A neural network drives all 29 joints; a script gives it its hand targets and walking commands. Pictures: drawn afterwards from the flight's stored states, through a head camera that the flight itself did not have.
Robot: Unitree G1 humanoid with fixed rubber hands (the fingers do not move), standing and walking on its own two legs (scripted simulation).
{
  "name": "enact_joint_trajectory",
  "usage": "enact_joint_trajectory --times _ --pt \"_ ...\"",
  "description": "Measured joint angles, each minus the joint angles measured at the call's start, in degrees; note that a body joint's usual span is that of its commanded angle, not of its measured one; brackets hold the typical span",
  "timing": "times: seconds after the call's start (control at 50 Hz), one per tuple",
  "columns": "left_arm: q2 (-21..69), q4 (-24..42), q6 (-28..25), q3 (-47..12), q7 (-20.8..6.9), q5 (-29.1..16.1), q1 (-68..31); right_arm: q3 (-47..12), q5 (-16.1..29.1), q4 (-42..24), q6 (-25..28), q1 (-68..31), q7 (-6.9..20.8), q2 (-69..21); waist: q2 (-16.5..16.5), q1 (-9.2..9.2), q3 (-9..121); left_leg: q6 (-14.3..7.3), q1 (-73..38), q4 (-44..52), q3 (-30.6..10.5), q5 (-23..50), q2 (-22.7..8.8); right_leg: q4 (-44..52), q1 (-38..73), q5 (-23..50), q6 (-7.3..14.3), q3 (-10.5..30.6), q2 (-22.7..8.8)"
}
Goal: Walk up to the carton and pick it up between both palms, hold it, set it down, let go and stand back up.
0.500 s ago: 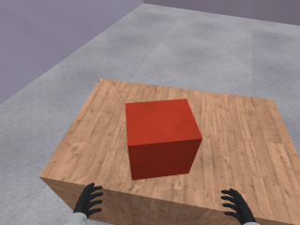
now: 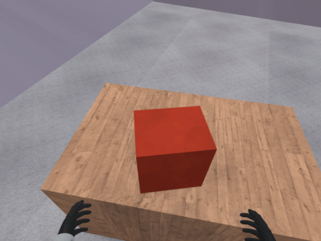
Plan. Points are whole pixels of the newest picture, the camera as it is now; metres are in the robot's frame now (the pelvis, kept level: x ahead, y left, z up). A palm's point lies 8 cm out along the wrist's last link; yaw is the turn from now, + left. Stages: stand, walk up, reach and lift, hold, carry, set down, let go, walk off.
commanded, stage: stand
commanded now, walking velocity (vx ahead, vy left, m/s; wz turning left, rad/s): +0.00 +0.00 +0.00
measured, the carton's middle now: (169, 150) +0.42 +0.04 -0.07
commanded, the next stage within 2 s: none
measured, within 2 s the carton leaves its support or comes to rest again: neither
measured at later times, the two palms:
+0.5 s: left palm out of the picture +0.10 +0.29 -0.10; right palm out of the picture +0.18 -0.24 -0.08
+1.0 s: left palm out of the picture +0.08 +0.29 -0.11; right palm out of the picture +0.18 -0.24 -0.08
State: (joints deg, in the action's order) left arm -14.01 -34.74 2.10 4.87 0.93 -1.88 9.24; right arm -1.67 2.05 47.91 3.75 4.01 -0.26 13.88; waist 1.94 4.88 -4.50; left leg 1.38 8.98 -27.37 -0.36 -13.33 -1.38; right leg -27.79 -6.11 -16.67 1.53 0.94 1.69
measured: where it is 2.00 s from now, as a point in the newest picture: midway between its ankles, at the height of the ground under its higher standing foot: outside the picture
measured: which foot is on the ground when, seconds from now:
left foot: down 0.00-1.00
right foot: down 0.00-1.00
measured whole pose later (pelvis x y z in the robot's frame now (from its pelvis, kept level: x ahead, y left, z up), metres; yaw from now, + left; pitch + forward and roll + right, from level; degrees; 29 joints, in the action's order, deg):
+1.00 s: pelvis +0.00 +0.00 +0.00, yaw +0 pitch -4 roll +0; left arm -17.4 -51.3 -0.9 4.8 0.1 -1.9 9.2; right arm -1.7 2.0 47.9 2.0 4.0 -0.2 15.4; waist 2.1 4.9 -3.4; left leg 1.4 9.6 -27.4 -0.4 -13.4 -1.4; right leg -27.5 -6.6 -16.5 1.5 0.9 1.7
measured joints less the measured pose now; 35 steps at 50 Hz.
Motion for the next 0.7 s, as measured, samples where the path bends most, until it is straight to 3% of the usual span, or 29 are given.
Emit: enact_joint_trajectory --times 0.36,0.7 --pt "-3.43 -10.15 -2.48 -0.04 -0.38 0.0 -0.01 0.0 0.0 -0.02 -1.61 0.01 0.02 1.34 0.27 0.0 0.37 0.0 0.89 0.0 0.0 -0.1 0.0 0.09 -0.85 0.0 -0.01 0.0 0.0" --pt "-3.43 -14.51 -2.67 -0.04 -0.79 0.0 -0.01 0.0 0.0 -0.03 -1.72 0.01 0.02 1.43 0.27 0.0 1.11 0.0 0.77 0.0 0.0 -0.05 0.0 0.09 -0.72 0.05 -0.01 0.0 0.0"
